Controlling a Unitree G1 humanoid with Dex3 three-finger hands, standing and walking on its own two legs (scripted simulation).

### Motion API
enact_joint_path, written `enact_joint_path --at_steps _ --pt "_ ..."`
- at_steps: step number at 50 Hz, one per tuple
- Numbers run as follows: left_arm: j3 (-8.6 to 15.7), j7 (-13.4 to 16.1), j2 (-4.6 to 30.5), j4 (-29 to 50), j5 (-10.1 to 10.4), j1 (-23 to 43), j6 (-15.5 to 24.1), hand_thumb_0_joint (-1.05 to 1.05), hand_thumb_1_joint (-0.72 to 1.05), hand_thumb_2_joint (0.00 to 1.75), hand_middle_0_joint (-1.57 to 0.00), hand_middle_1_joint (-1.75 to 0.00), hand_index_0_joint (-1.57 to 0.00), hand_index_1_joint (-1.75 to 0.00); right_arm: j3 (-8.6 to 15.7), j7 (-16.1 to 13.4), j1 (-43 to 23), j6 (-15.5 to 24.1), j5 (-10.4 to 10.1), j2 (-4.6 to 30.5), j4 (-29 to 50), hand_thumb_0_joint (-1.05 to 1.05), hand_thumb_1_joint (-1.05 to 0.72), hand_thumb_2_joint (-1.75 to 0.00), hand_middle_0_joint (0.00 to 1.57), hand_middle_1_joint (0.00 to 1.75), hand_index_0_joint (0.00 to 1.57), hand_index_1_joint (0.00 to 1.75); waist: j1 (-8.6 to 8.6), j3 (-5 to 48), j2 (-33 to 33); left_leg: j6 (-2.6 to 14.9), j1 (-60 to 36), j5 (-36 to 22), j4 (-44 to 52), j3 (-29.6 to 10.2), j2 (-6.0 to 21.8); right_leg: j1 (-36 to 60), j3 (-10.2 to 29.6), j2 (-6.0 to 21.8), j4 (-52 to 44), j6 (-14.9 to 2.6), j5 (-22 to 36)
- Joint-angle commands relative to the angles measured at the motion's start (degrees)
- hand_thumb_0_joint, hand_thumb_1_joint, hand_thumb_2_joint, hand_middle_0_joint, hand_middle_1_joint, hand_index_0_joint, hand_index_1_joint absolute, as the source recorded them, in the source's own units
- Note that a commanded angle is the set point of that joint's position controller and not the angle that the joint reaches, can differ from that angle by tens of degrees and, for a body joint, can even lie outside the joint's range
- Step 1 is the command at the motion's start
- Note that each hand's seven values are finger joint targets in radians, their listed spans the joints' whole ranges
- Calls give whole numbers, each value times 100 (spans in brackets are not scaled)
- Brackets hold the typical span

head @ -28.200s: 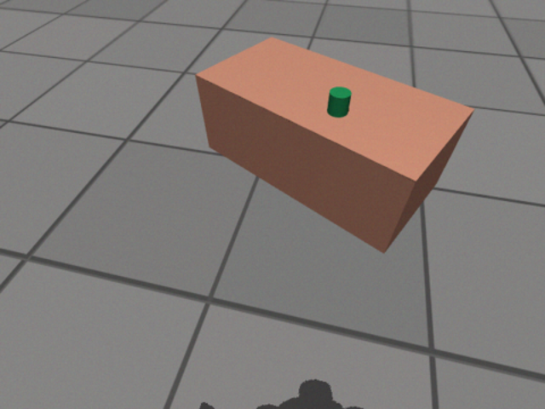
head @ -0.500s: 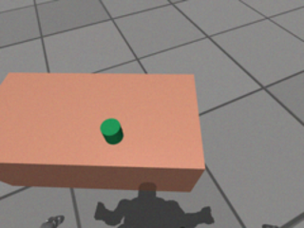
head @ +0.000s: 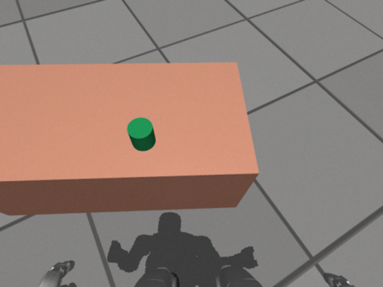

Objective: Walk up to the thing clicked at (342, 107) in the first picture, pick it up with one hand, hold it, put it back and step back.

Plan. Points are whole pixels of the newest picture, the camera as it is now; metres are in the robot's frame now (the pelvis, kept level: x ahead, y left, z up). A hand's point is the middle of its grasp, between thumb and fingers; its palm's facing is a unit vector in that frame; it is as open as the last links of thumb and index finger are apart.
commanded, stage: step back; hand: left
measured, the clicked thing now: (142, 134) +0.59 +0.20 -0.27
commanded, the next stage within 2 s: none
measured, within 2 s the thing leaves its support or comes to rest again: neither
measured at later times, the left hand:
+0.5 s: hand out of the picture +0.01 +0.28 -0.16, palm faces +0.01 -0.93 -0.36, open 7.4 cm
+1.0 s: hand out of the picture -0.16 +0.22 -0.12, palm faces -0.05 -0.90 -0.43, open 7.4 cm
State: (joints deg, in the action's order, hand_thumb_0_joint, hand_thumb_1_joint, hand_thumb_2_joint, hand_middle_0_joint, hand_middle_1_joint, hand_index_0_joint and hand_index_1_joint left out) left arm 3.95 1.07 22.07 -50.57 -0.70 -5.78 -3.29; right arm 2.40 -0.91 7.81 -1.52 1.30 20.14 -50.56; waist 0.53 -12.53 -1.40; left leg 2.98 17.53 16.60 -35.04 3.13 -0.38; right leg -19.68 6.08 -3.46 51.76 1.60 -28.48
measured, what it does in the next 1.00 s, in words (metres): walks backwards: right foot, then left foot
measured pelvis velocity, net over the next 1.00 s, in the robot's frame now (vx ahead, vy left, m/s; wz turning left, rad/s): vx -0.26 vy -0.05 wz -0.07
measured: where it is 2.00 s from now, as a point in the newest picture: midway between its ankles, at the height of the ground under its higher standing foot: outside the picture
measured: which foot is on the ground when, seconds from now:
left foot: down 0.00-0.10, up 0.12-0.38, down 0.40-0.86, up 0.88-1.00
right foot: up 0.00-0.04, down 0.06-0.44, up 0.46-0.82, down 0.84-1.00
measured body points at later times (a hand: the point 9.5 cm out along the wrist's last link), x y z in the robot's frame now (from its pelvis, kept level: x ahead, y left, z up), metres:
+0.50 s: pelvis -0.12 +0.01 +0.00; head -0.05 +0.04 +0.44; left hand +0.01 +0.32 -0.13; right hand -0.02 -0.30 -0.11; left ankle -0.13 +0.12 -0.73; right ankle -0.06 -0.12 -0.69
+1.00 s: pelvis -0.26 -0.05 +0.00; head -0.21 -0.08 +0.45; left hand -0.16 +0.26 -0.10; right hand -0.16 -0.37 -0.13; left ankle -0.25 +0.11 -0.65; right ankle -0.25 -0.15 -0.73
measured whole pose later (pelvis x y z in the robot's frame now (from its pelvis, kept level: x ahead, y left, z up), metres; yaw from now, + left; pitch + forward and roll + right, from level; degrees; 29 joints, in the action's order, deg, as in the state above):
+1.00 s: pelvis -0.26 -0.05 +0.00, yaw -4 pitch -1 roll +3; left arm 4.1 -0.6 20.0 -47.2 -2.2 -11.9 -3.3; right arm 2.9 -1.6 8.5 -2.9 -0.1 23.8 -48.1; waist -1.8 -7.9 1.1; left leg 0.0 28.6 28.1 -64.7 -6.4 -5.6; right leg -17.3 3.4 0.4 37.0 -1.8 -18.3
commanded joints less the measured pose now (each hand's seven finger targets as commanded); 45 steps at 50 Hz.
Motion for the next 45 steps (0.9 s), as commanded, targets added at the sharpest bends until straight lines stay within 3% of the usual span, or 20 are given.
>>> enact_joint_path --at_steps 1,3,4,6,7,9,11,17,20,22,23,24,27,35,38,41,42,43,44,45 --pt "332 8 887 399 -65 -350 219 0 90 90 -20 -30 -20 -30 464 -102 125 41 -58 1607 442 0 -90 -90 20 30 20 30 38 1797 894 829 -1500 -3117 164 -1438 1334 251 -382 185 -1791 -183 693" --pt "343 16 878 232 -103 -794 264 0 90 90 -20 -30 -20 -30 415 -72 -183 1 -124 1542 518 0 -90 -90 20 30 20 30 -207 1875 642 573 -902 -2316 -183 -1219 1161 1035 -354 226 -2852 -331 2024" --pt "419 24 1218 291 -165 -751 301 0 90 90 -20 -30 -20 -30 372 -57 -238 1 -183 1371 580 0 -90 -90 20 30 20 30 -177 1889 6 265 -51 -1394 -509 -1039 786 1456 599 774 -2670 -570 2811" --pt "543 1 1960 617 -152 -183 295 0 90 90 -20 -30 -20 -30 365 -119 -393 -51 -165 1219 614 0 -90 -90 20 30 20 30 -341 1283 -1551 -278 558 2057 -2722 -680 -460 266 2736 2659 -3249 -2116 3613" --pt "545 7 1801 754 -152 -34 321 0 90 90 -20 -30 -20 -30 422 -121 -169 -63 -145 1386 500 0 -90 -90 20 30 20 30 -214 1070 -1206 -315 407 2127 -3288 -1148 -310 -70 2749 2673 -3171 -2172 3776" --pt "446 27 1324 880 -57 56 312 0 90 90 -20 -30 -20 -30 339 -71 60 -30 -199 1371 338 0 -90 -90 20 30 20 30 -89 1101 -591 -300 601 1628 -3380 -1279 -570 372 1376 1877 -2805 -1728 4284" --pt "418 54 1189 908 -101 170 273 0 90 90 -20 -30 -20 -30 292 -102 141 -7 -168 1241 311 0 -90 -90 20 30 20 30 -40 1210 -610 -359 695 1381 -3446 -1117 -700 579 796 1458 -2636 -1421 4381" --pt "387 59 1167 1039 -148 -345 140 0 90 90 -20 -30 -20 -30 260 -120 198 106 -92 1123 505 0 -90 -90 20 30 20 30 -259 1682 -998 -362 572 1175 -341 -499 -123 2004 703 1359 -2029 -1262 4417" --pt "325 -13 1141 1171 -11 -257 0 0 90 90 -20 -30 -20 -30 389 -113 533 197 32 1205 356 0 -90 -90 20 30 20 30 -57 1730 -689 -248 -789 -1075 1586 -589 65 949 512 966 -1242 -748 3472" --pt "286 16 784 1191 -13 -321 -10 0 90 90 -20 -30 -20 -30 573 -74 190 201 197 2054 491 0 -90 -90 20 30 20 30 -169 1487 1083 463 -1370 -2504 1492 -2928 1851 -1209 154 -496 234 -324 -465" --pt "386 105 1045 1215 -101 -42 -10 0 90 90 -20 -30 -20 -30 645 -44 224 199 90 2378 588 0 -90 -90 20 30 20 30 263 1385 1568 1237 -317 -2316 1686 -3425 2627 -706 540 -334 1171 -218 -1075" --pt "413 106 1199 1148 -136 67 2 0 90 90 -20 -30 -20 -30 630 -69 -29 235 76 2213 575 0 -90 -90 20 30 20 30 150 1152 1351 1384 23 -1979 1768 -3362 2555 -612 693 -146 1809 -220 -669" --pt "461 4 1112 884 -9 -590 -17 0 90 90 -20 -30 -20 -30 442 -111 -554 252 92 1533 738 0 -90 -90 20 30 20 30 -400 1074 955 696 -554 -2539 1311 -1444 1340 -1065 746 -402 2292 -248 244" --pt "416 -48 997 986 -90 -414 79 0 90 90 -20 -30 -20 -30 543 -142 393 216 21 1602 766 0 -90 -90 20 30 20 30 218 1554 1174 1157 -1835 -2970 776 -1492 1554 -917 230 -28 484 137 -86" --pt "409 -83 984 827 -83 -728 106 0 90 90 -20 -30 -20 -30 553 -117 27 145 56 1731 942 0 -90 -90 20 30 20 30 32 1749 1353 1015 -1274 -2639 535 -1385 1545 -25 -206 303 -864 0 29" --pt "441 -119 952 432 -121 -1392 156 0 90 90 -20 -30 -20 -30 501 -96 -310 35 -26 1734 1018 0 -90 -90 20 30 20 30 -299 1908 1162 563 -454 -2016 -45 -1120 1182 1169 -531 225 -2784 -244 1556" --pt "488 -111 1156 433 -187 -1349 190 0 90 90 -20 -30 -20 -30 432 -84 -281 6 -73 1535 1017 0 -90 -90 20 30 20 30 -287 1798 743 249 272 -1100 -304 -1051 854 1456 -45 412 -2779 -358 1782" --pt "626 -119 1691 550 -255 -1304 206 0 90 90 -20 -30 -20 -30 361 -94 -232 -5 -113 1247 1112 0 -90 -90 20 30 20 30 -321 1518 -757 -139 1437 483 -1298 -861 -91 1444 1743 1511 -3025 -786 1778" --pt "684 -113 2137 806 -207 -683 164 0 90 90 -20 -30 -20 -30 400 -211 -337 -24 -117 1249 1105 0 -90 -90 20 30 20 30 -427 1221 -1500 -316 1139 1979 -2686 -900 -544 -66 2525 2549 -3481 -1765 1632" --pt "677 -66 2156 994 -187 -222 193 0 90 90 -20 -30 -20 -30 522 -239 -257 -19 -120 1503 989 0 -90 -90 20 30 20 30 -322 820 -1610 -305 695 2009 -3443 -1205 -242 -1114 2931 2831 -3791 -1976 1434"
